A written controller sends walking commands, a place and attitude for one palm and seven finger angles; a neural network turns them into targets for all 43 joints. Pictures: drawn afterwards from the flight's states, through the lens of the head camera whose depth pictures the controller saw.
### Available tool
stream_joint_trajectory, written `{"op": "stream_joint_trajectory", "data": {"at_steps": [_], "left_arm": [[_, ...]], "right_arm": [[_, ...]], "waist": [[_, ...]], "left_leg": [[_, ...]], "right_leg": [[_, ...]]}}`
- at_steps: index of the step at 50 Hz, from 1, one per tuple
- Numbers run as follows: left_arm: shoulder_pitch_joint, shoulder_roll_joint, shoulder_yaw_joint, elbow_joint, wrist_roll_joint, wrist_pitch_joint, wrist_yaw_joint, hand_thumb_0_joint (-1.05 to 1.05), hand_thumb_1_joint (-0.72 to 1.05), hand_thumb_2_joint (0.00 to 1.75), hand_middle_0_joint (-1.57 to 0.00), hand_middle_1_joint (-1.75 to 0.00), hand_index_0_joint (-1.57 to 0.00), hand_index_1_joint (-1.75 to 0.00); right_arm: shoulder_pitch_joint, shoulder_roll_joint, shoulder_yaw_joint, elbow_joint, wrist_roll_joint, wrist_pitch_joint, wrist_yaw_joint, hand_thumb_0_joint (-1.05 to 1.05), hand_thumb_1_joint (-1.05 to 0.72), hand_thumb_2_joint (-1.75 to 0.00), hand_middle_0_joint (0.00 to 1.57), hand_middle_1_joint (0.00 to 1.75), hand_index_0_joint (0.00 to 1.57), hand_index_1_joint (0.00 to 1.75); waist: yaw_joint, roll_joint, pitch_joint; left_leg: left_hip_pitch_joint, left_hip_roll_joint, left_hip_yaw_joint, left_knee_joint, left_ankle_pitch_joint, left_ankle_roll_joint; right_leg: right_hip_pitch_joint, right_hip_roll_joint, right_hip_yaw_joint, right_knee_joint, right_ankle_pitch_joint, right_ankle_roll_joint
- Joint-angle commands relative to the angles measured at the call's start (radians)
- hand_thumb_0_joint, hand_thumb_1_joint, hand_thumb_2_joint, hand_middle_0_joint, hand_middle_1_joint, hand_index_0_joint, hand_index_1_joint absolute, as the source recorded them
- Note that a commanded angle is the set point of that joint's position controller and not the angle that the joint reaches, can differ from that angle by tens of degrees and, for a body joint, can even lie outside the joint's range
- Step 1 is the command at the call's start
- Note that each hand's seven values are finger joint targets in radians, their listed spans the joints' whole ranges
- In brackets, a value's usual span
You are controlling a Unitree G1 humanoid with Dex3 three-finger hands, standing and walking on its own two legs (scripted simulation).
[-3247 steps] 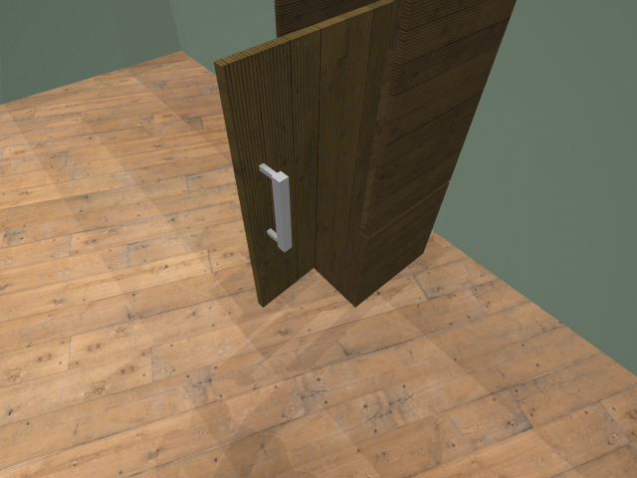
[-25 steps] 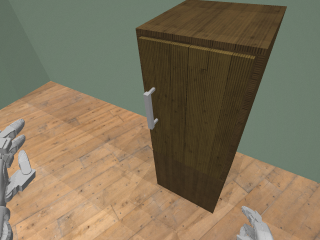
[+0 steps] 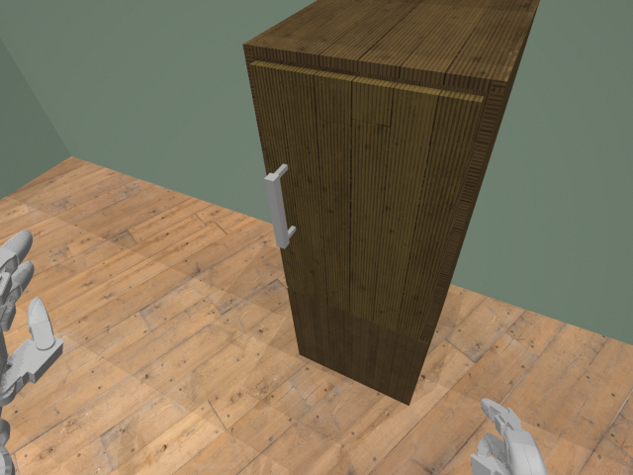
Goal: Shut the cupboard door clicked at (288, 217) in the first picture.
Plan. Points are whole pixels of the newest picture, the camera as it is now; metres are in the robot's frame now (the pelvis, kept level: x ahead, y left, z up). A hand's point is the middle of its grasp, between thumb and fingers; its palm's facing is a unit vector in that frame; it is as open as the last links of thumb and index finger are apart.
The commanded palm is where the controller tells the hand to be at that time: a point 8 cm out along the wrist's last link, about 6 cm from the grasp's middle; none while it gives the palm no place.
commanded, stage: step back with the hand held close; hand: left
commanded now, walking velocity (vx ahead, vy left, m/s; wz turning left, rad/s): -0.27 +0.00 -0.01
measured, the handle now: (282, 207) +0.61 +0.13 -0.02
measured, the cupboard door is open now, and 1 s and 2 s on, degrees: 0 0 0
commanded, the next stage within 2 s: stop stepping back and stand still in 1.10 s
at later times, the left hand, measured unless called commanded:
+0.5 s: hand out of the picture +0.13 +0.29 +0.16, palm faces +0.42 -0.77 -0.48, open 7.4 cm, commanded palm +0.07 +0.32 +0.17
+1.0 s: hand out of the picture +0.05 +0.30 +0.17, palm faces +0.50 -0.73 -0.46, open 7.4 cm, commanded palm -0.03 +0.33 +0.17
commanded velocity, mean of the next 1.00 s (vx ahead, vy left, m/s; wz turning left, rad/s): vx -0.32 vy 0.00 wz -0.03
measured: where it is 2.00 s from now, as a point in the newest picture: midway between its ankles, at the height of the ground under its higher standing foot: outside the picture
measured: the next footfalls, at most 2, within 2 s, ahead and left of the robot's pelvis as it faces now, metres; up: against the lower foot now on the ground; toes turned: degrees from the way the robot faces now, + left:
right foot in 1.10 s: -0.19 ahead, -0.12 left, +0.00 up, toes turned +6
left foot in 1.38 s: -0.09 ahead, +0.14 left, +0.00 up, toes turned +0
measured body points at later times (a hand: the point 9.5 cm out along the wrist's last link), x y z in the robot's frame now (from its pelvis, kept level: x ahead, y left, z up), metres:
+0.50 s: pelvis -0.07 +0.02 -0.01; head -0.06 +0.03 +0.44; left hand +0.11 +0.33 +0.18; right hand +0.10 -0.22 -0.09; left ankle +0.01 +0.12 -0.74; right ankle -0.03 -0.12 -0.74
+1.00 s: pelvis -0.14 +0.02 -0.02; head -0.13 +0.04 +0.43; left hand +0.02 +0.34 +0.19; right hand +0.03 -0.21 -0.09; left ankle -0.02 +0.12 -0.74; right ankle -0.13 -0.12 -0.71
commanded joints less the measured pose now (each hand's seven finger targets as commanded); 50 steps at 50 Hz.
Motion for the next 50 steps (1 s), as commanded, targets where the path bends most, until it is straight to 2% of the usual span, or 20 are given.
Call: {"op": "stream_joint_trajectory", "data": {"at_steps": [1, 5, 10, 14, 18, 20, 24, 31, 33, 34, 36, 37, 38, 39, 41, 43, 45, 46, 48, 50], "left_arm": [[-0.02, 0.233, 0.136, -0.233, -0.006, -0.072, 0.029, 0.0, 0.9, 0.9, -0.2, -0.3, -0.2, -0.3], [0.004, 0.256, 0.16, -0.255, -0.01, -0.067, 0.038, 0.0, 0.9, 0.9, -0.2, -0.3, -0.2, -0.3], [0.039, 0.254, 0.161, -0.27, -0.014, -0.064, 0.045, 0.0, 0.9, 0.9, -0.2, -0.3, -0.2, -0.3], [0.065, 0.25, 0.165, -0.266, -0.012, -0.073, 0.052, 0.0, 0.9, 0.9, -0.2, -0.3, -0.2, -0.3], [0.04, 0.275, 0.193, -0.285, 0.001, -0.103, 0.061, 0.0, 0.9, 0.9, -0.2, -0.3, -0.2, -0.3], [0.036, 0.25, 0.18, -0.279, 0.008, -0.117, 0.064, 0.0, 0.9, 0.9, -0.2, -0.3, -0.2, -0.3], [0.011, 0.241, 0.173, -0.301, 0.02, -0.146, 0.067, 0.0, 0.9, 0.9, -0.2, -0.3, -0.2, -0.3], [-0.018, 0.237, 0.185, -0.32, 0.041, -0.176, 0.071, 0.0, 0.9, 0.9, -0.2, -0.3, -0.2, -0.3], [-0.012, 0.276, 0.219, -0.32, 0.043, -0.182, 0.07, 0.0, 0.9, 0.9, -0.2, -0.3, -0.2, -0.3], [-0.01, 0.245, 0.19, -0.329, 0.036, -0.187, 0.069, 0.0, 0.9, 0.9, -0.2, -0.3, -0.2, -0.3], [-0.004, 0.26, 0.187, -0.317, 0.021, -0.184, 0.077, 0.0, 0.9, 0.9, -0.2, -0.3, -0.2, -0.3], [-0.009, 0.257, 0.172, -0.312, 0.017, -0.177, 0.084, 0.0, 0.9, 0.9, -0.2, -0.3, -0.2, -0.3], [-0.026, 0.269, 0.177, -0.319, 0.017, -0.172, 0.092, 0.0, 0.9, 0.9, -0.2, -0.3, -0.2, -0.3], [-0.045, 0.259, 0.158, -0.322, 0.02, -0.167, 0.097, 0.0, 0.9, 0.9, -0.2, -0.3, -0.2, -0.3], [-0.059, 0.273, 0.169, -0.317, 0.018, -0.166, 0.1, 0.0, 0.9, 0.9, -0.2, -0.3, -0.2, -0.3], [-0.06, 0.281, 0.181, -0.33, 0.016, -0.178, 0.1, 0.0, 0.9, 0.9, -0.2, -0.3, -0.2, -0.3], [-0.025, 0.266, 0.214, -0.344, 0.031, -0.203, 0.092, 0.0, 0.9, 0.9, -0.2, -0.3, -0.2, -0.3], [-0.036, 0.274, 0.23, -0.357, 0.033, -0.207, 0.085, 0.0, 0.9, 0.9, -0.2, -0.3, -0.2, -0.3], [-0.007, 0.275, 0.232, -0.337, 0.028, -0.207, 0.073, 0.0, 0.9, 0.9, -0.2, -0.3, -0.2, -0.3], [0.039, 0.243, 0.206, -0.347, 0.013, -0.204, 0.065, 0.0, 0.9, 0.9, -0.2, -0.3, -0.2, -0.3]], "right_arm": [[-0.108, -0.106, -0.051, -0.181, -0.003, -0.014, -0.019, 0.0, -0.9, -0.9, 0.2, 0.3, 0.2, 0.3], [-0.103, -0.108, -0.053, -0.205, 0.0, 0.014, -0.03, 0.0, -0.9, -0.9, 0.2, 0.3, 0.2, 0.3], [-0.095, -0.114, -0.055, -0.223, 0.003, 0.029, -0.031, 0.0, -0.9, -0.9, 0.2, 0.3, 0.2, 0.3], [-0.092, -0.113, -0.055, -0.225, 0.005, 0.026, -0.03, 0.0, -0.9, -0.9, 0.2, 0.3, 0.2, 0.3], [-0.092, -0.129, -0.06, -0.221, -0.001, 0.003, -0.034, 0.0, -0.9, -0.9, 0.2, 0.3, 0.2, 0.3], [-0.081, -0.122, -0.054, -0.22, 0.0, -0.008, -0.033, 0.0, -0.9, -0.9, 0.2, 0.3, 0.2, 0.3], [-0.067, -0.124, -0.054, -0.208, -0.006, -0.041, -0.032, 0.0, -0.9, -0.9, 0.2, 0.3, 0.2, 0.3], [-0.051, -0.13, -0.06, -0.186, -0.013, -0.091, -0.029, 0.0, -0.9, -0.9, 0.2, 0.3, 0.2, 0.3], [-0.055, -0.13, -0.066, -0.184, -0.019, -0.096, -0.025, 0.0, -0.9, -0.9, 0.2, 0.3, 0.2, 0.3], [-0.046, -0.109, -0.06, -0.183, -0.017, -0.097, -0.02, 0.0, -0.9, -0.9, 0.2, 0.3, 0.2, 0.3], [-0.03, -0.092, -0.061, -0.157, -0.022, -0.091, -0.006, 0.0, -0.9, -0.9, 0.2, 0.3, 0.2, 0.3], [-0.027, -0.083, -0.062, -0.141, -0.023, -0.084, 0.001, 0.0, -0.9, -0.9, 0.2, 0.3, 0.2, 0.3], [-0.022, -0.088, -0.068, -0.127, -0.026, -0.077, 0.005, 0.0, -0.9, -0.9, 0.2, 0.3, 0.2, 0.3], [-0.026, -0.075, -0.061, -0.126, -0.022, -0.07, 0.007, 0.0, -0.9, -0.9, 0.2, 0.3, 0.2, 0.3], [-0.041, -0.081, -0.057, -0.129, -0.019, -0.066, 0.0, 0.0, -0.9, -0.9, 0.2, 0.3, 0.2, 0.3], [-0.058, -0.114, -0.065, -0.145, -0.015, -0.072, -0.018, 0.0, -0.9, -0.9, 0.2, 0.3, 0.2, 0.3], [-0.071, -0.133, -0.068, -0.16, -0.012, -0.095, -0.024, 0.0, -0.9, -0.9, 0.2, 0.3, 0.2, 0.3], [-0.069, -0.124, -0.078, -0.157, -0.018, -0.104, -0.025, 0.0, -0.9, -0.9, 0.2, 0.3, 0.2, 0.3], [-0.079, -0.122, -0.09, -0.154, -0.02, -0.116, -0.013, 0.0, -0.9, -0.9, 0.2, 0.3, 0.2, 0.3], [-0.078, -0.111, -0.082, -0.148, -0.022, -0.126, 0.0, 0.0, -0.9, -0.9, 0.2, 0.3, 0.2, 0.3]], "waist": [[-0.012, -0.059, -0.124], [-0.01, -0.031, -0.165], [-0.01, -0.029, -0.154], [-0.014, -0.038, -0.127], [-0.018, 0.004, -0.081], [-0.021, -0.001, -0.058], [-0.027, 0.026, -0.052], [-0.023, 0.088, -0.06], [-0.023, 0.035, -0.047], [-0.028, -0.033, -0.042], [-0.032, -0.155, -0.045], [-0.034, -0.218, -0.058], [-0.039, -0.228, -0.069], [-0.046, -0.237, -0.07], [-0.048, -0.201, -0.036], [-0.047, -0.044, -0.002], [-0.032, 0.217, -0.077], [-0.027, 0.209, -0.099], [-0.02, 0.1, -0.115], [-0.019, 0.133, -0.089]], "left_leg": [[0.09, 0.033, -0.004, -0.021, 0.341, 0.033], [0.087, 0.05, -0.013, -0.042, 0.454, 0.03], [0.009, 0.063, -0.029, -0.072, 0.369, 0.03], [-0.087, 0.067, -0.039, -0.097, 0.192, 0.039], [-0.242, 0.08, -0.079, -0.162, -0.123, 0.06], [-0.324, 0.085, -0.093, -0.176, -0.228, 0.069], [-0.385, 0.096, -0.125, -0.187, -0.338, 0.079], [-0.516, 0.139, -0.168, -0.208, -0.471, 0.104], [-0.498, 0.106, -0.124, -0.121, -0.442, 0.093], [-0.445, 0.07, -0.09, -0.046, -0.38, 0.072], [-0.267, 0.002, -0.014, 0.156, -0.227, 0.016], [-0.184, -0.019, 0.01, 0.251, -0.162, -0.005], [-0.126, -0.027, 0.011, 0.309, -0.132, -0.011], [-0.105, -0.02, 0.005, 0.309, -0.114, -0.007], [-0.085, 0.002, -0.026, 0.154, -0.117, 0.011], [-0.195, 0.072, -0.124, -0.072, -0.165, 0.045], [-0.532, 0.269, -0.328, -0.357, -0.578, 0.13], [-0.567, 0.317, -0.359, -0.372, -0.557, 0.154], [-0.467, 0.305, -0.284, -0.273, -0.427, 0.145], [-0.391, 0.262, -0.201, -0.235, -0.369, 0.111]], "right_leg": [[-0.056, -0.089, 0.039, -0.03, 0.395, -0.009], [-0.019, -0.062, 0.015, 0.028, 0.43, 0.001], [-0.007, -0.05, 0.021, 0.049, 0.36, 0.006], [-0.006, -0.05, 0.035, 0.043, 0.265, 0.008], [0.024, -0.027, 0.047, 0.052, 0.117, 0.011], [0.049, -0.025, 0.049, 0.07, 0.073, 0.011], [0.048, -0.012, 0.048, 0.092, -0.019, 0.011], [0.124, 0.034, 0.056, 0.217, 0.008, 0.014], [0.058, 0.006, 0.122, 0.154, -0.014, -0.003], [-0.02, -0.037, 0.166, 0.093, -0.035, -0.022], [-0.243, -0.166, 0.311, -0.08, -0.134, -0.083], [-0.319, -0.229, 0.344, -0.136, -0.144, -0.114], [-0.37, -0.259, 0.357, -0.163, -0.126, -0.136], [-0.378, -0.265, 0.312, -0.151, -0.107, -0.132], [-0.403, -0.189, 0.221, -0.104, -0.145, -0.08], [-0.311, -0.051, 0.114, 0.008, -0.128, -0.015], [0.043, 0.088, 0.023, 0.406, -0.09, 0.026], [0.081, 0.097, 0.028, 0.519, -0.073, 0.027], [0.019, 0.087, 0.054, 0.479, -0.122, 0.016], [-0.03, 0.075, 0.022, 0.344, -0.162, 0.003]]}}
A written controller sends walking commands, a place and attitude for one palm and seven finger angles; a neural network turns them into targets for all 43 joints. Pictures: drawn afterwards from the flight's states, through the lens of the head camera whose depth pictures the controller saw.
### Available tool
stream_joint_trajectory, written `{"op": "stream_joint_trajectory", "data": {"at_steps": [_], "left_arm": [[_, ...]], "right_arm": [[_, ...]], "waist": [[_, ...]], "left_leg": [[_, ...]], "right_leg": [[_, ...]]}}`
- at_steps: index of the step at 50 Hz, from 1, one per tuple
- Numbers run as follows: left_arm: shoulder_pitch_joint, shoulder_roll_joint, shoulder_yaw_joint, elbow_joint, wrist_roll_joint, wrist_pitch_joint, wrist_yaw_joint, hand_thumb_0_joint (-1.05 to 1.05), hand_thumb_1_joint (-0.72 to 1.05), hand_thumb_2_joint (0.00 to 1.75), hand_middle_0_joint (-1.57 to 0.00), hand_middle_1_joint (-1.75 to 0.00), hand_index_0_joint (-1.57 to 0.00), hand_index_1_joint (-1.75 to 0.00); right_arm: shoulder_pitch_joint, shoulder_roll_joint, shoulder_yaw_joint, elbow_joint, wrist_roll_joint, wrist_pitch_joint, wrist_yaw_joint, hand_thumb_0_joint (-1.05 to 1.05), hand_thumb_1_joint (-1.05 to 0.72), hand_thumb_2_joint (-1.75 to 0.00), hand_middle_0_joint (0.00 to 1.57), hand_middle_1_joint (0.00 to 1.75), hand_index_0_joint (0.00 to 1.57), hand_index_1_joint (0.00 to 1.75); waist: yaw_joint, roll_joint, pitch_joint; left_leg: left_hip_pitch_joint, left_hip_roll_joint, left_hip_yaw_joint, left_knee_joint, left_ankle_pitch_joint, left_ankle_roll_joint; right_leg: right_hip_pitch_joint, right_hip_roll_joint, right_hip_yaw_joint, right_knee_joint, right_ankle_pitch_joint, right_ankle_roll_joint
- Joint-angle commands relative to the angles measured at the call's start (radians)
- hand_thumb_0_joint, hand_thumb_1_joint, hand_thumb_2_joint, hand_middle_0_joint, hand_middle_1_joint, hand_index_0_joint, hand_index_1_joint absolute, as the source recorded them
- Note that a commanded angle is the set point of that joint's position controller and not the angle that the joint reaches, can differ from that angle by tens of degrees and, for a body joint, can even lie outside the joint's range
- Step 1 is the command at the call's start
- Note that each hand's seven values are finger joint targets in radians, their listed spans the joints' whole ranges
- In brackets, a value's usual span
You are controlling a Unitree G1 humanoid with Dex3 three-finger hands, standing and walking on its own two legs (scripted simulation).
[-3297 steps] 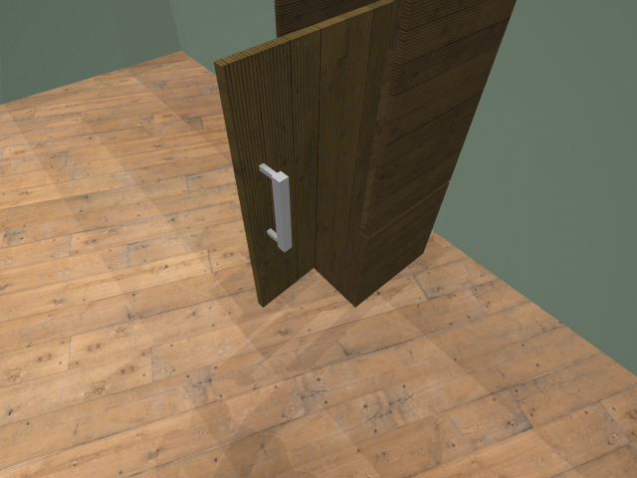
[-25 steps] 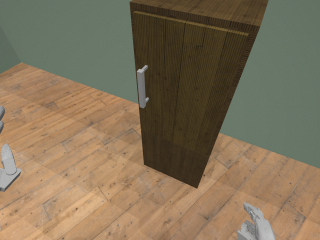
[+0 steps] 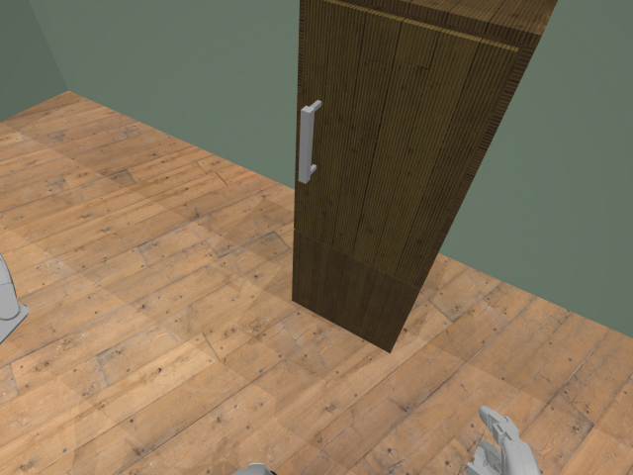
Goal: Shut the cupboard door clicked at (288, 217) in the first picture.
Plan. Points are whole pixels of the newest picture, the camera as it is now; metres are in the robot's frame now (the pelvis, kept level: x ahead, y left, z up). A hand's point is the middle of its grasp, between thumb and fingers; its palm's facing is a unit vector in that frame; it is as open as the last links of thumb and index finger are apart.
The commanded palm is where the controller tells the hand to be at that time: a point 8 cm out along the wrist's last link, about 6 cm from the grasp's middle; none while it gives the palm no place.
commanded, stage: step back with the hand held close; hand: left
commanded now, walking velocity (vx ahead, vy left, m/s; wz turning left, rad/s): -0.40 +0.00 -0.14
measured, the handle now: (310, 143) +0.75 +0.03 -0.01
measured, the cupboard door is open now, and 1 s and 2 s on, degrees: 0 0 0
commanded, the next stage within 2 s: stop stepping back and stand still in 0.10 s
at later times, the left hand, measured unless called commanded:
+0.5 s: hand out of the picture +0.18 +0.30 +0.18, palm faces +0.42 -0.83 -0.36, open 7.4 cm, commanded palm +0.11 +0.32 +0.19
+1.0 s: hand out of the picture +0.18 +0.29 +0.18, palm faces +0.36 -0.86 -0.37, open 7.4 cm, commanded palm +0.12 +0.33 +0.19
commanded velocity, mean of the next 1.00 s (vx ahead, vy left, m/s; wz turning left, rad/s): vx -0.01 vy -0.05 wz -0.02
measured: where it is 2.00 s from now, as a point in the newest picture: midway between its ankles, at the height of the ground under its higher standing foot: outside the picture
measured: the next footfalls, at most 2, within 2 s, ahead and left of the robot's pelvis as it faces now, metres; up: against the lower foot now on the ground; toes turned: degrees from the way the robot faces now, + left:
right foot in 0.10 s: -0.06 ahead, -0.13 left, +0.00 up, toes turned +0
left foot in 0.38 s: +0.06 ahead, +0.11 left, +0.00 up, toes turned -6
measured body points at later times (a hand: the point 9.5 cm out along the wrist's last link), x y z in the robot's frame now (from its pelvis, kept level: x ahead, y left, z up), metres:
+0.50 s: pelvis -0.06 +0.03 +0.01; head -0.07 +0.06 +0.46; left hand +0.15 +0.34 +0.20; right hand +0.05 -0.24 -0.07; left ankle +0.05 +0.10 -0.72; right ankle -0.11 -0.12 -0.71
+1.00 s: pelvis -0.06 +0.05 +0.01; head -0.08 +0.07 +0.46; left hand +0.16 +0.33 +0.20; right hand +0.04 -0.20 -0.07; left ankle +0.02 +0.12 -0.72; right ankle -0.11 -0.04 -0.72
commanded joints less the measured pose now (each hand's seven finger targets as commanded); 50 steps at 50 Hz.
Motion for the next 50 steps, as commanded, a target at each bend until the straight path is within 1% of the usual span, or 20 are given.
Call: {"op": "stream_joint_trajectory", "data": {"at_steps": [1, 5, 6, 8, 11, 13, 15, 17, 19, 21, 23, 27, 30, 34, 37, 41, 43, 44, 45, 50], "left_arm": [[0.043, 0.136, 0.109, -0.235, -0.033, -0.072, 0.006, 0.0, 0.9, 0.9, -0.2, -0.3, -0.2, -0.3], [-0.029, 0.173, 0.107, -0.261, -0.042, -0.103, 0.001, 0.0, 0.9, 0.9, -0.2, -0.3, -0.2, -0.3], [-0.079, 0.179, 0.097, -0.274, -0.033, -0.11, 0.007, 0.0, 0.9, 0.9, -0.2, -0.3, -0.2, -0.3], [-0.134, 0.192, 0.074, -0.294, -0.035, -0.093, 0.005, 0.0, 0.9, 0.9, -0.2, -0.3, -0.2, -0.3], [-0.013, 0.193, 0.114, -0.218, -0.053, -0.068, -0.002, 0.0, 0.9, 0.9, -0.2, -0.3, -0.2, -0.3], [0.034, 0.234, 0.161, -0.198, -0.054, -0.054, 0.007, 0.0, 0.9, 0.9, -0.2, -0.3, -0.2, -0.3], [0.028, 0.188, 0.112, -0.169, -0.04, -0.021, 0.018, 0.0, 0.9, 0.9, -0.2, -0.3, -0.2, -0.3], [-0.044, 0.168, 0.087, -0.132, -0.035, 0.0, 0.027, 0.0, 0.9, 0.9, -0.2, -0.3, -0.2, -0.3], [-0.122, 0.16, 0.069, -0.115, -0.028, 0.002, 0.023, 0.0, 0.9, 0.9, -0.2, -0.3, -0.2, -0.3], [-0.077, 0.144, 0.066, -0.113, -0.033, -0.011, 0.019, 0.0, 0.9, 0.9, -0.2, -0.3, -0.2, -0.3], [-0.097, 0.147, 0.064, -0.185, -0.026, -0.011, 0.017, 0.0, 0.9, 0.9, -0.2, -0.3, -0.2, -0.3], [-0.002, 0.12, 0.034, -0.308, -0.024, 0.006, 0.01, 0.0, 0.9, 0.9, -0.2, -0.3, -0.2, -0.3], [0.076, 0.155, 0.073, -0.319, -0.03, 0.032, 0.017, 0.0, 0.9, 0.9, -0.2, -0.3, -0.2, -0.3], [0.095, 0.147, 0.101, -0.175, -0.05, 0.062, 0.028, 0.0, 0.9, 0.9, -0.2, -0.3, -0.2, -0.3], [0.018, 0.137, 0.076, -0.164, -0.041, 0.077, 0.037, 0.0, 0.9, 0.9, -0.2, -0.3, -0.2, -0.3], [-0.134, 0.133, 0.033, -0.15, -0.02, 0.055, 0.035, 0.0, 0.9, 0.9, -0.2, -0.3, -0.2, -0.3], [-0.14, 0.153, 0.05, -0.192, -0.02, 0.034, 0.026, 0.0, 0.9, 0.9, -0.2, -0.3, -0.2, -0.3], [-0.129, 0.131, 0.039, -0.187, -0.015, 0.033, 0.025, 0.0, 0.9, 0.9, -0.2, -0.3, -0.2, -0.3], [-0.13, 0.131, 0.038, -0.198, -0.014, 0.032, 0.023, 0.0, 0.9, 0.9, -0.2, -0.3, -0.2, -0.3], [0.024, 0.118, 0.05, -0.23, -0.016, 0.03, 0.021, 0.0, 0.9, 0.9, -0.2, -0.3, -0.2, -0.3]], "right_arm": [[-0.118, -0.146, -0.044, -0.147, -0.01, -0.079, 0.007, 0.0, -0.9, -0.9, 0.2, 0.3, 0.2, 0.3], [-0.09, -0.127, -0.025, -0.099, -0.024, -0.091, 0.001, 0.0, -0.9, -0.9, 0.2, 0.3, 0.2, 0.3], [-0.078, -0.113, -0.022, -0.086, -0.026, -0.093, -0.01, 0.0, -0.9, -0.9, 0.2, 0.3, 0.2, 0.3], [-0.088, -0.12, -0.048, -0.088, 0.002, -0.097, -0.015, 0.0, -0.9, -0.9, 0.2, 0.3, 0.2, 0.3], [-0.133, -0.114, -0.036, -0.138, -0.001, -0.07, -0.011, 0.0, -0.9, -0.9, 0.2, 0.3, 0.2, 0.3], [-0.115, -0.123, -0.038, -0.14, -0.006, -0.05, -0.009, 0.0, -0.9, -0.9, 0.2, 0.3, 0.2, 0.3], [-0.078, -0.109, -0.021, -0.133, -0.013, -0.027, -0.009, 0.0, -0.9, -0.9, 0.2, 0.3, 0.2, 0.3], [-0.068, -0.116, -0.004, -0.131, -0.007, -0.03, -0.016, 0.0, -0.9, -0.9, 0.2, 0.3, 0.2, 0.3], [-0.072, -0.148, -0.006, -0.131, 0.0, -0.056, -0.036, 0.0, -0.9, -0.9, 0.2, 0.3, 0.2, 0.3], [-0.064, -0.15, -0.006, -0.138, 0.013, -0.086, -0.037, 0.0, -0.9, -0.9, 0.2, 0.3, 0.2, 0.3], [-0.073, -0.156, -0.007, -0.138, -0.004, -0.095, -0.034, 0.0, -0.9, -0.9, 0.2, 0.3, 0.2, 0.3], [-0.054, -0.133, -0.012, -0.152, -0.01, -0.106, 0.001, 0.0, -0.9, -0.9, 0.2, 0.3, 0.2, 0.3], [-0.048, -0.122, -0.004, -0.153, -0.02, -0.085, 0.007, 0.0, -0.9, -0.9, 0.2, 0.3, 0.2, 0.3], [-0.035, -0.124, -0.022, -0.123, -0.02, -0.043, 0.0, 0.0, -0.9, -0.9, 0.2, 0.3, 0.2, 0.3], [-0.053, -0.125, -0.012, -0.121, -0.011, -0.008, -0.002, 0.0, -0.9, -0.9, 0.2, 0.3, 0.2, 0.3], [-0.072, -0.142, 0.0, -0.112, -0.005, -0.036, -0.018, 0.0, -0.9, -0.9, 0.2, 0.3, 0.2, 0.3], [-0.087, -0.141, 0.008, -0.115, -0.007, -0.06, -0.026, 0.0, -0.9, -0.9, 0.2, 0.3, 0.2, 0.3], [-0.081, -0.135, 0.016, -0.114, -0.016, -0.067, -0.025, 0.0, -0.9, -0.9, 0.2, 0.3, 0.2, 0.3], [-0.079, -0.124, 0.016, -0.118, -0.023, -0.073, -0.023, 0.0, -0.9, -0.9, 0.2, 0.3, 0.2, 0.3], [-0.063, -0.122, 0.003, -0.145, -0.015, -0.079, -0.001, 0.0, -0.9, -0.9, 0.2, 0.3, 0.2, 0.3]], "waist": [[0.043, 0.205, -0.108], [0.026, 0.071, -0.142], [0.02, 0.049, -0.207], [0.01, -0.08, -0.322], [0.019, 0.027, -0.156], [0.024, -0.02, -0.08], [0.015, -0.137, 0.003], [-0.001, -0.143, 0.048], [0.004, 0.019, 0.095], [0.013, 0.18, 0.017], [0.027, 0.267, -0.004], [0.037, 0.193, -0.141], [0.025, 0.152, -0.165], [0.018, -0.096, -0.123], [0.006, -0.149, 0.013], [0.006, 0.016, 0.071], [0.012, 0.196, 0.056], [0.018, 0.227, 0.059], [0.03, 0.198, 0.047], [0.031, 0.119, -0.098]], "left_leg": [[-0.049, 0.209, -0.176, -0.338, -0.46, 0.034], [0.27, 0.104, -0.023, -0.168, -0.132, -0.055], [0.401, 0.086, 0.034, -0.122, 0.125, -0.072], [0.557, 0.074, 0.061, -0.057, 0.242, -0.057], [0.387, 0.072, 0.031, -0.137, -0.182, -0.059], [0.425, -0.015, 0.063, 0.079, -0.23, -0.104], [0.35, -0.034, 0.007, 0.258, -0.199, -0.098], [0.279, -0.014, -0.036, 0.12, -0.187, -0.071], [0.231, 0.025, -0.115, -0.164, -0.206, -0.052], [0.154, 0.13, -0.288, -0.454, -0.604, -0.037], [0.098, 0.182, -0.389, -0.582, -0.74, -0.056], [0.191, 0.102, -0.14, -0.464, -0.479, -0.083], [0.204, 0.037, -0.039, -0.328, -0.329, -0.087], [0.349, -0.019, -0.013, -0.003, -0.237, -0.089], [0.225, -0.015, -0.019, 0.165, -0.183, -0.068], [0.279, 0.026, -0.082, -0.111, -0.203, -0.029], [0.249, 0.137, -0.306, -0.395, -0.522, -0.02], [0.165, 0.189, -0.424, -0.519, -0.656, -0.022], [0.134, 0.205, -0.435, -0.559, -0.657, -0.035], [0.192, 0.104, -0.158, -0.421, -0.376, -0.055]], "right_leg": [[0.19, -0.015, -0.019, -0.132, -0.086, -0.029], [-0.007, -0.141, 0.145, -0.414, 0.127, -0.077], [-0.018, -0.167, 0.141, -0.397, 0.345, -0.071], [-0.024, -0.13, 0.088, -0.35, 0.502, 0.014], [-0.091, -0.117, 0.096, -0.419, -0.009, -0.036], [-0.29, -0.216, 0.207, -0.572, -0.349, -0.129], [-0.347, -0.305, 0.269, -0.605, -0.359, -0.193], [-0.232, -0.243, 0.174, -0.526, -0.204, -0.134], [-0.113, -0.11, 0.069, -0.404, -0.098, -0.061], [0.066, -0.016, -0.005, -0.246, -0.127, -0.016], [0.124, 0.012, 0.0, -0.116, -0.116, -0.013], [0.254, 0.012, -0.061, -0.292, -0.053, -0.039], [0.288, -0.051, -0.026, -0.426, -0.009, -0.07], [-0.028, -0.22, 0.168, -0.569, -0.279, -0.172], [-0.105, -0.307, 0.257, -0.59, -0.298, -0.219], [-0.063, -0.167, 0.109, -0.408, -0.138, -0.113], [-0.019, -0.058, 0.006, -0.24, -0.132, -0.043], [0.052, -0.029, -0.005, -0.143, -0.1, -0.03], [0.094, -0.034, 0.004, -0.117, -0.082, -0.031], [0.27, -0.05, -0.022, -0.374, 0.03, -0.043]]}}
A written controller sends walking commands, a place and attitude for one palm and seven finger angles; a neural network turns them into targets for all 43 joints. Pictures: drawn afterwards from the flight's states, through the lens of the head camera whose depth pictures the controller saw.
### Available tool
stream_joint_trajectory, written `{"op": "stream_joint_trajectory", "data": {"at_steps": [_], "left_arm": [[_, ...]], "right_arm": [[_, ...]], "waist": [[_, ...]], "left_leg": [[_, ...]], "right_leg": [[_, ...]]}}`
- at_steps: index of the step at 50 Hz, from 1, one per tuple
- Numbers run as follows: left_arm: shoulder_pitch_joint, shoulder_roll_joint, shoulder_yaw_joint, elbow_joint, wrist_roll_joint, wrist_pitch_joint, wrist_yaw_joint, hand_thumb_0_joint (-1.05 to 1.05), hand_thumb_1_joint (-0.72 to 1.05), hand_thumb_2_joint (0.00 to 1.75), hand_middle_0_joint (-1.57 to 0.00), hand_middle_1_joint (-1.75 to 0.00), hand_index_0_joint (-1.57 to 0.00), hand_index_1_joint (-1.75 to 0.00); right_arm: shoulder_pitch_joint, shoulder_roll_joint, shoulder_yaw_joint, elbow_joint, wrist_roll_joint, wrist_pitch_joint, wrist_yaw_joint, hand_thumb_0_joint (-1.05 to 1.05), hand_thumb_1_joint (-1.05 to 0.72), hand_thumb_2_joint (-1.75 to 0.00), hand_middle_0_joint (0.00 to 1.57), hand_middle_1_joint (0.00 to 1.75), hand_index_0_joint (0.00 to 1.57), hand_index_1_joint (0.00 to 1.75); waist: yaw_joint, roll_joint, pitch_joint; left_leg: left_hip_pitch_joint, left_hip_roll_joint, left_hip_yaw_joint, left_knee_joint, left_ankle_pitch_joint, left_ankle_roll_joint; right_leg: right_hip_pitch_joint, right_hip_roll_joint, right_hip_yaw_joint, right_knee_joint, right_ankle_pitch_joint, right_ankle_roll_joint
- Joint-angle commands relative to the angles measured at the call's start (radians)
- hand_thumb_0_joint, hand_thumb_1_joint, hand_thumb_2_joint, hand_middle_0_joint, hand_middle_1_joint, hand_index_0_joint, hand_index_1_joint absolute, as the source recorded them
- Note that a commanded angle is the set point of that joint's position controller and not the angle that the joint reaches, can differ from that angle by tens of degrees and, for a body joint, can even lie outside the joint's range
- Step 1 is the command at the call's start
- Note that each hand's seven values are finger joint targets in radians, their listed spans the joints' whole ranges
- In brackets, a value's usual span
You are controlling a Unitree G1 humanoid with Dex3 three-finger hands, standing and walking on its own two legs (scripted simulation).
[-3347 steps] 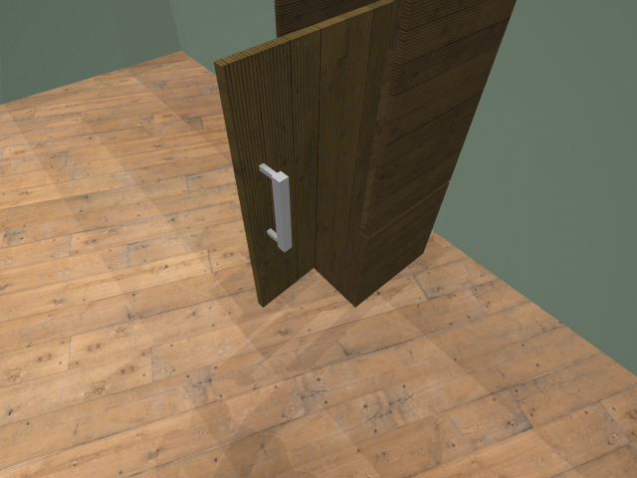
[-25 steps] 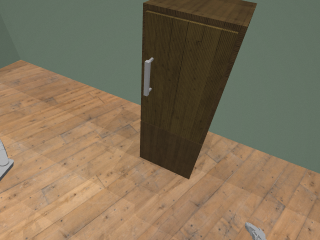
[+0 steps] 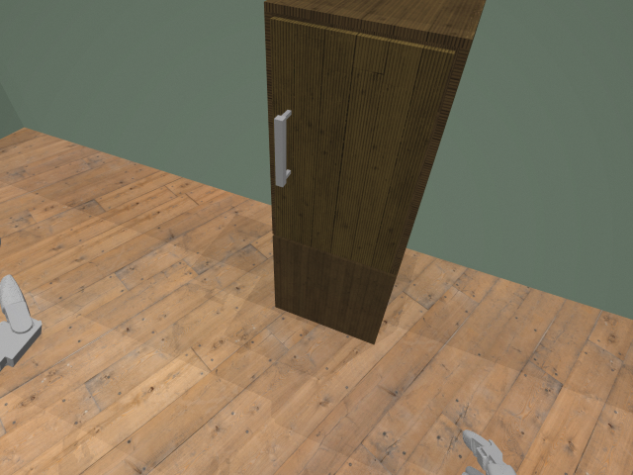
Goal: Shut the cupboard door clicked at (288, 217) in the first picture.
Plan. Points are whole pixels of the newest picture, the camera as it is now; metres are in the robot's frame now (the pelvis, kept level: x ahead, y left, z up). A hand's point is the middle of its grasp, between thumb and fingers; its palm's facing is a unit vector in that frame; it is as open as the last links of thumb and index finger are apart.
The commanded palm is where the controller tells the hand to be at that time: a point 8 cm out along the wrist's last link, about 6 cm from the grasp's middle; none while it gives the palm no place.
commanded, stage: stop stepping back and stand still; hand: left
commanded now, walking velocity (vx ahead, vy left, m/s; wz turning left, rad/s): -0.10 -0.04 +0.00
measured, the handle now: (284, 149) +0.81 +0.10 -0.02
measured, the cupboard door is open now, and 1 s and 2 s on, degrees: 0 0 0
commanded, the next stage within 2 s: let the arm hang, fingers relaxed in 0.62 s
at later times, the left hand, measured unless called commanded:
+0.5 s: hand (95, 300) +0.24 +0.24 +0.16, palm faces +0.43 -0.80 -0.42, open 7.4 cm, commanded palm +0.18 +0.27 +0.18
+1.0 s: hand out of the picture +0.10 +0.16 -0.17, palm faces -0.01 -0.99 -0.17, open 7.3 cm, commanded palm none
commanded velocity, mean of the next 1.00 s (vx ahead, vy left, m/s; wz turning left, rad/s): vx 0.00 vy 0.00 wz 0.00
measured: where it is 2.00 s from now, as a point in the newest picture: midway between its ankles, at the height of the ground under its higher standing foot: outside the picture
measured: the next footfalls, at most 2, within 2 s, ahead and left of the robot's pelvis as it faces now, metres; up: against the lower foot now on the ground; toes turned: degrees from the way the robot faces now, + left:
none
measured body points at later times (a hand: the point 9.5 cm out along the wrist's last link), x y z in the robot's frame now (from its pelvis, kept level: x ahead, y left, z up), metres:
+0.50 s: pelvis +0.04 -0.03 +0.00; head +0.03 -0.03 +0.45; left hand +0.22 +0.28 +0.18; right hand +0.20 -0.27 -0.08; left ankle +0.08 +0.08 -0.74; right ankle -0.02 -0.09 -0.74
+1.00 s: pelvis +0.02 -0.01 -0.01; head +0.03 +0.00 +0.44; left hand +0.10 +0.21 -0.15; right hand +0.11 -0.26 -0.14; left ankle +0.08 +0.08 -0.74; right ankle -0.02 -0.09 -0.74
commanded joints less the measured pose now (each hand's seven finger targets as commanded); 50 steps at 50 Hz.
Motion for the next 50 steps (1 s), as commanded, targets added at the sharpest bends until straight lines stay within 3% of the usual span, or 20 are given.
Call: {"op": "stream_joint_trajectory", "data": {"at_steps": [1, 3, 4, 6, 8, 9, 13, 14, 16, 27, 35, 36, 37, 39, 41, 42, 43, 45, 47, 50], "left_arm": [[0.054, 0.199, 0.109, -0.274, -0.002, -0.084, 0.008, 0.0, 0.9, 0.9, -0.2, -0.3, -0.2, -0.3], [0.097, 0.226, 0.149, -0.235, -0.007, -0.077, 0.01, 0.0, 0.9, 0.9, -0.2, -0.3, -0.2, -0.3], [0.11, 0.199, 0.131, -0.213, -0.012, -0.07, 0.009, 0.0, 0.9, 0.9, -0.2, -0.3, -0.2, -0.3], [0.119, 0.2, 0.132, -0.192, -0.023, -0.067, 0.009, 0.0, 0.9, 0.9, -0.2, -0.3, -0.2, -0.3], [0.085, 0.212, 0.131, -0.199, -0.026, -0.067, 0.011, 0.0, 0.9, 0.9, -0.2, -0.3, -0.2, -0.3], [0.065, 0.19, 0.099, -0.197, -0.023, -0.066, 0.012, 0.0, 0.9, 0.9, -0.2, -0.3, -0.2, -0.3], [-0.034, 0.218, 0.093, -0.209, -0.012, -0.064, 0.017, 0.0, 0.9, 0.9, -0.2, -0.3, -0.2, -0.3], [-0.033, 0.201, 0.074, -0.2, -0.009, -0.063, 0.016, 0.0, 0.9, 0.9, -0.2, -0.3, -0.2, -0.3], [-0.045, 0.202, 0.073, -0.199, -0.007, -0.065, 0.015, 0.0, 0.9, 0.9, -0.2, -0.3, -0.2, -0.3], [0.047, 0.22, 0.115, -0.193, -0.017, -0.077, 0.01, 0.0, 0.9, 0.9, -0.2, -0.3, -0.2, -0.3], [0.026, 0.211, 0.092, -0.182, -0.017, -0.067, 0.009, 0.0, 0.9, 0.9, -0.2, -0.3, -0.2, -0.3], [-0.054, 0.04, -0.342, 0.488, 0.025, 0.075, -0.126, 0.0, 0.9, 0.9, -0.2, -0.3, -0.2, -0.3], [-0.058, 0.031, -0.313, 0.542, 0.045, 0.148, -0.154, 0.0, 0.9, 0.9, -0.2, -0.3, -0.2, -0.3], [-0.106, 0.006, -0.332, 0.633, 0.06, 0.157, -0.167, 0.0, 0.9, 0.9, -0.2, -0.3, -0.2, -0.3], [-0.158, 0.014, -0.343, 0.743, 0.066, 0.15, -0.17, 0.0, 0.9, 0.9, -0.2, -0.3, -0.2, -0.3], [-0.182, 0.013, -0.35, 0.8, 0.066, 0.151, -0.169, 0.0, 0.9, 0.9, -0.2, -0.3, -0.2, -0.3], [-0.195, 0.009, -0.36, 0.864, 0.067, 0.153, -0.163, 0.0, 0.9, 0.9, -0.2, -0.3, -0.2, -0.3], [-0.222, -0.012, -0.376, 0.984, 0.063, 0.164, -0.153, 0.0, 0.9, 0.9, -0.2, -0.3, -0.2, -0.3], [-0.231, -0.021, -0.386, 1.094, 0.061, 0.166, -0.147, 0.0, 0.9, 0.9, -0.2, -0.3, -0.2, -0.3], [-0.186, -0.045, -0.389, 1.253, 0.056, 0.165, -0.148, 0.0, 0.9, 0.9, -0.2, -0.3, -0.2, -0.3]], "right_arm": [[-0.106, -0.148, -0.052, -0.188, 0.0, -0.053, 0.001, 0.0, -0.9, -0.9, 0.2, 0.3, 0.2, 0.3], [-0.107, -0.15, -0.054, -0.188, 0.0, -0.046, 0.003, 0.0, -0.9, -0.9, 0.2, 0.3, 0.2, 0.3], [-0.104, -0.143, -0.053, -0.19, 0.004, -0.036, 0.003, 0.0, -0.9, -0.9, 0.2, 0.3, 0.2, 0.3], [-0.106, -0.143, -0.056, -0.191, 0.009, -0.021, 0.003, 0.0, -0.9, -0.9, 0.2, 0.3, 0.2, 0.3], [-0.109, -0.15, -0.056, -0.179, 0.009, -0.015, -0.001, 0.0, -0.9, -0.9, 0.2, 0.3, 0.2, 0.3], [-0.107, -0.149, -0.052, -0.176, 0.012, -0.014, -0.004, 0.0, -0.9, -0.9, 0.2, 0.3, 0.2, 0.3], [-0.131, -0.16, -0.052, -0.174, 0.015, -0.016, -0.019, 0.0, -0.9, -0.9, 0.2, 0.3, 0.2, 0.3], [-0.128, -0.153, -0.05, -0.174, 0.017, -0.013, -0.02, 0.0, -0.9, -0.9, 0.2, 0.3, 0.2, 0.3], [-0.132, -0.154, -0.051, -0.18, 0.021, -0.009, -0.018, 0.0, -0.9, -0.9, 0.2, 0.3, 0.2, 0.3], [-0.131, -0.151, -0.056, -0.206, 0.029, 0.028, -0.009, 0.0, -0.9, -0.9, 0.2, 0.3, 0.2, 0.3], [-0.129, -0.153, -0.053, -0.206, 0.029, 0.033, -0.013, 0.0, -0.9, -0.9, 0.2, 0.3, 0.2, 0.3], [-0.223, -0.312, -0.069, -0.089, 0.061, -0.034, 0.075, 0.0, -0.9, -0.9, 0.2, 0.3, 0.2, 0.3], [-0.136, -0.303, -0.096, -0.03, 0.025, -0.002, 0.082, 0.0, -0.9, -0.9, 0.2, 0.3, 0.2, 0.3], [-0.083, -0.279, -0.08, -0.005, 0.006, 0.032, 0.074, 0.0, -0.9, -0.9, 0.2, 0.3, 0.2, 0.3], [-0.092, -0.269, -0.066, 0.011, -0.002, 0.053, 0.07, 0.0, -0.9, -0.9, 0.2, 0.3, 0.2, 0.3], [-0.094, -0.259, -0.06, 0.02, -0.004, 0.064, 0.068, 0.0, -0.9, -0.9, 0.2, 0.3, 0.2, 0.3], [-0.087, -0.238, -0.055, 0.039, -0.009, 0.076, 0.068, 0.0, -0.9, -0.9, 0.2, 0.3, 0.2, 0.3], [-0.071, -0.201, -0.042, 0.085, -0.018, 0.102, 0.066, 0.0, -0.9, -0.9, 0.2, 0.3, 0.2, 0.3], [-0.062, -0.188, -0.035, 0.131, -0.022, 0.115, 0.064, 0.0, -0.9, -0.9, 0.2, 0.3, 0.2, 0.3], [-0.056, -0.175, -0.025, 0.206, -0.019, 0.112, 0.056, 0.0, -0.9, -0.9, 0.2, 0.3, 0.2, 0.3]], "waist": [[0.013, 0.185, -0.071], [0.017, 0.159, -0.085], [0.014, 0.118, -0.071], [0.009, 0.045, -0.065], [0.007, 0.055, -0.083], [0.005, 0.066, -0.081], [0.014, 0.091, -0.092], [0.014, 0.093, -0.085], [0.019, 0.066, -0.082], [0.023, 0.064, -0.113], [0.021, 0.049, -0.1], [-0.002, 0.09, 0.019], [0.008, 0.086, -0.046], [0.019, -0.026, -0.033], [0.021, -0.145, -0.021], [0.016, -0.171, -0.007], [0.013, -0.171, -0.006], [0.006, -0.088, 0.014], [0.002, 0.022, 0.027], [0.025, 0.146, 0.045]], "left_leg": [[-0.011, 0.172, -0.201, -0.24, -0.339, -0.055], [-0.023, 0.156, -0.174, -0.203, -0.314, -0.056], [-0.027, 0.145, -0.165, -0.174, -0.291, -0.054], [0.043, 0.123, -0.142, -0.065, -0.158, -0.049], [0.106, 0.12, -0.132, 0.0, -0.048, -0.044], [0.115, 0.126, -0.139, 0.009, 0.003, -0.04], [0.166, 0.132, -0.133, 0.012, 0.113, -0.029], [0.161, 0.132, -0.132, 0.015, 0.129, -0.025], [0.157, 0.125, -0.125, 0.027, 0.131, -0.023], [0.142, 0.116, -0.096, 0.061, 0.253, -0.022], [0.154, 0.118, -0.102, 0.042, 0.203, -0.019], [0.088, 0.143, -0.129, 0.177, 0.366, -0.01], [0.126, 0.151, -0.13, 0.15, 0.288, -0.012], [0.062, 0.163, -0.174, 0.134, 0.212, 0.02], [0.036, 0.139, -0.189, 0.151, 0.19, 0.021], [0.042, 0.122, -0.181, 0.157, 0.162, 0.013], [0.052, 0.106, -0.169, 0.165, 0.145, 0.003], [0.078, 0.089, -0.155, 0.147, 0.108, -0.01], [0.102, 0.102, -0.176, 0.086, 0.107, -0.007], [0.048, 0.128, -0.229, -0.031, 0.018, 0.011]], "right_leg": [[0.088, -0.019, -0.001, -0.165, 0.076, -0.009], [0.095, -0.035, 0.016, -0.193, 0.069, -0.012], [0.076, -0.045, 0.029, -0.211, 0.052, -0.018], [-0.013, -0.094, 0.107, -0.273, 0.07, -0.037], [-0.054, -0.127, 0.147, -0.274, 0.164, -0.041], [-0.051, -0.13, 0.142, -0.254, 0.219, -0.038], [-0.051, -0.115, 0.117, -0.217, 0.325, -0.006], [-0.041, -0.118, 0.111, -0.212, 0.344, -0.002], [-0.036, -0.122, 0.117, -0.217, 0.358, 0.005], [0.035, -0.136, 0.1, -0.181, 0.57, 0.03], [0.011, -0.127, 0.097, -0.203, 0.493, 0.037], [-0.074, -0.182, -0.001, -0.054, 0.568, -0.021], [-0.097, -0.163, 0.068, -0.07, 0.43, -0.04], [-0.092, -0.137, 0.047, -0.059, 0.277, -0.048], [-0.074, -0.148, 0.074, -0.08, 0.299, -0.061], [-0.085, -0.167, 0.092, -0.099, 0.314, -0.071], [-0.088, -0.183, 0.113, -0.112, 0.335, -0.084], [-0.094, -0.197, 0.123, -0.138, 0.303, -0.097], [-0.084, -0.17, 0.115, -0.157, 0.213, -0.086], [0.006, -0.127, 0.094, -0.182, 0.1, -0.062]]}}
